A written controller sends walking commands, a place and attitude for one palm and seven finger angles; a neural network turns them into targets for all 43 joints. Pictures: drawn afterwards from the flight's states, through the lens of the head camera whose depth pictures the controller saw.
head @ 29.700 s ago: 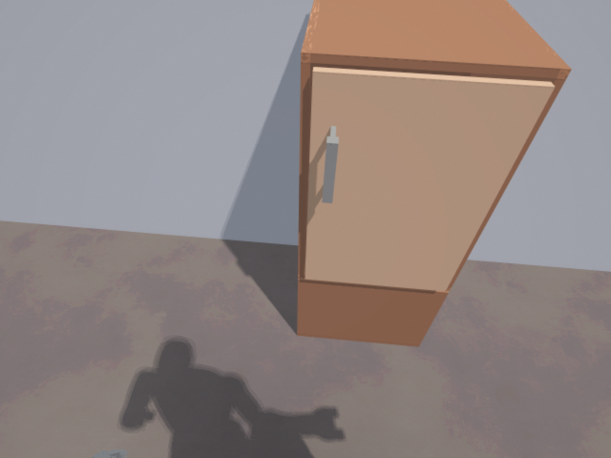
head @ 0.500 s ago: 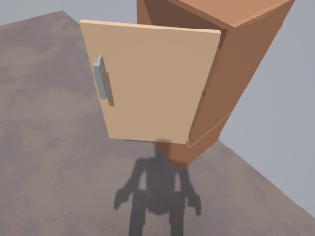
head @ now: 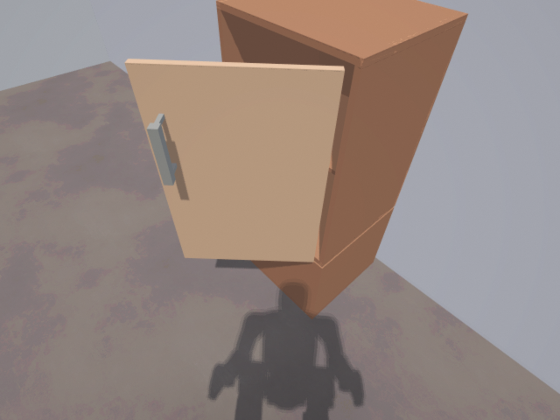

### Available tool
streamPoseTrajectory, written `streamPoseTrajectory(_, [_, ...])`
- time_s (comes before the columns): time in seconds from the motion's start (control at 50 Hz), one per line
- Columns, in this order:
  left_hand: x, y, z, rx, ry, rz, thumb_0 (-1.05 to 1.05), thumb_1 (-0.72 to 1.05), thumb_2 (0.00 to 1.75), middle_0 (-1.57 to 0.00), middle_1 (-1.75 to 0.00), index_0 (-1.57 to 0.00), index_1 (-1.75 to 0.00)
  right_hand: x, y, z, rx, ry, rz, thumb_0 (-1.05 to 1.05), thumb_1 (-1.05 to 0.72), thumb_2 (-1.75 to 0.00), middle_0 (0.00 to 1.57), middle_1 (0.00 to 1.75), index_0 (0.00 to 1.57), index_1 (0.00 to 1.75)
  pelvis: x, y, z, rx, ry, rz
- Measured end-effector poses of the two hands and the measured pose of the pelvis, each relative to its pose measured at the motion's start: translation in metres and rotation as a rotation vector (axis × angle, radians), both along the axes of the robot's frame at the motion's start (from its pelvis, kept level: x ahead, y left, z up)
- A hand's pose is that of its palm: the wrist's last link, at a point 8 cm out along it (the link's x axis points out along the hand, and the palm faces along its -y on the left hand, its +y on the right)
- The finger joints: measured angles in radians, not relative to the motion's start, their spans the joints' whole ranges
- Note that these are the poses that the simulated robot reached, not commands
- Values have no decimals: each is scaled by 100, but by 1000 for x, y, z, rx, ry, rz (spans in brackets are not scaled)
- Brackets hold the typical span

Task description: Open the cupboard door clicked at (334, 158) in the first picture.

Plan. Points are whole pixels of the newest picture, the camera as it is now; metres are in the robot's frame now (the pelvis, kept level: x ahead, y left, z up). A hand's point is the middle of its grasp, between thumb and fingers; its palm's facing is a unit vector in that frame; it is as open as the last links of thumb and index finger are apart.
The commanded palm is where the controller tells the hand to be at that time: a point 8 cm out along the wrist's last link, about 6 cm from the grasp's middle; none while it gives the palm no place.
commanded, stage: come to a stop and stand still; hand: left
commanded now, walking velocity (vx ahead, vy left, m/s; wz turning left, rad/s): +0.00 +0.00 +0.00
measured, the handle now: (164, 150) +0.61 +0.27 +0.05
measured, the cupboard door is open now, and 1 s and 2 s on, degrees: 46 46 46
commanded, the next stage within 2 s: look again from close up in 0.20 s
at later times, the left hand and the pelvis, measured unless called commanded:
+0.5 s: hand out of the picture +0.02 +0.19 -0.17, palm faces -0.02 -0.98 -0.18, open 7.4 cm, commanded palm none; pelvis +0.01 +0.01 +0.01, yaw -1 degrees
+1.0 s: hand out of the picture +0.08 +0.22 -0.15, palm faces +0.10 -0.97 -0.21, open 7.4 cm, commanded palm +0.13 +0.26 -0.06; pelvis +0.03 +0.03 +0.01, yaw +0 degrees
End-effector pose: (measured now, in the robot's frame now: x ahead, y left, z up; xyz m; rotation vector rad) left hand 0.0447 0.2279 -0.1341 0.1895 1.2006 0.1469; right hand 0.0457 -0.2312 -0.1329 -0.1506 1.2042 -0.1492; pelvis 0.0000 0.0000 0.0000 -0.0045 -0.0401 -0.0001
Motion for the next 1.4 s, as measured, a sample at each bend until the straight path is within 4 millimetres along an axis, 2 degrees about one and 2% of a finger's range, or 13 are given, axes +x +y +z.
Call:
streamPoseTrajectory(0.2, [-28,0,-3,-21,88,-15,1,91,89,-20,-30,-20,-30,-51,0,3,-5,136,-21,0,-92,-90,20,30,20,30,-7,-2,5,-3,28,-4])
streamPoseTrajectory(0.32, [-36,3,-5,-32,138,-3,1,91,89,-20,-30,-20,-30,-64,6,5,-9,198,-28,0,-91,-90,20,30,20,30,1,1,8,-3,35,-6])
streamPoseTrajectory(0.42, [-36,6,-6,-40,160,-1,1,91,89,-20,-30,-20,-30,-54,12,6,-10,194,-27,0,-91,-90,20,30,20,30,7,6,9,-2,33,-11])
streamPoseTrajectory(0.74, [-13,20,-6,-38,152,0,1,91,89,-20,-30,-20,-30,11,20,10,-32,82,7,0,-91,-90,20,30,20,30,25,20,10,3,33,-17])
streamPoseTrajectory(0.96, [-2,36,-3,-6,149,-6,1,91,89,-20,-30,-20,-30,24,20,11,-43,72,13,0,-91,-90,21,30,20,30,30,27,11,-1,36,-19])
streamPoseTrajectory(1.0, [27,41,18,-7,-31,87,1,90,89,-20,-30,-20,-30,31,19,17,-55,-21,10,0,-91,-90,21,30,20,30,29,28,10,3,39,-8])
streamPoseTrajectory(1.06, [91,47,82,49,-468,109,2,89,88,-21,-31,-20,-31,50,19,26,-64,-209,18,1,-91,-90,21,30,20,30,27,28,7,22,47,7])
streamPoseTrajectory(1.12, [145,41,137,33,-830,71,2,85,87,-21,-34,-20,-34,74,17,29,-56,-358,39,1,-91,-90,21,30,20,30,20,26,0,21,72,31])
streamPoseTrajectory(1.16, [167,36,157,-4,-1008,18,1,82,86,-21,-36,-20,-36,90,13,31,-54,-432,54,1,-91,-90,21,30,20,30,14,23,-7,11,108,28])
streamPoseTrajectory(1.2, [174,30,160,-63,-1135,-50,1,79,84,-21,-38,-21,-38,103,8,34,-59,-492,71,1,-91,-90,21,30,20,30,7,17,-18,11,155,16])
streamPoseTrajectory(1.26, [160,24,134,-148,-1185,-148,1,72,82,-21,-42,-21,-42,121,-3,37,-76,-561,108,1,-90,-90,21,30,20,30,-3,6,-36,11,201,10])
streamPoseTrajectory(1.34, [111,30,86,-187,-1048,-113,1,63,78,-22,-47,-22,-47,139,-17,37,-119,-625,167,1,-90,-90,21,30,20,30,-13,-4,-57,-1,234,19])
streamPoseTrajectory(1.4, [78,41,81,-119,-1044,-26,1,56,75,-23,-52,-23,-52,147,-21,33,-143,-647,206,1,-91,-90,21,30,20,30,-18,-10,-67,-21,237,34])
